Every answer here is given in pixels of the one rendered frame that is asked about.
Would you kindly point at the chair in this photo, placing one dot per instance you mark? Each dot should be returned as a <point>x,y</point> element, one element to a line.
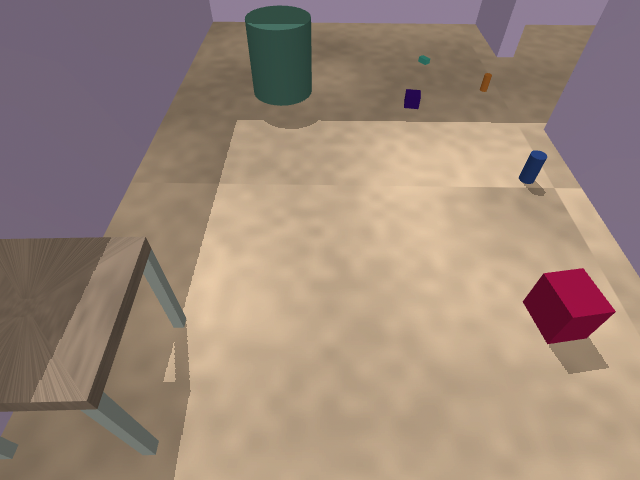
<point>64,305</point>

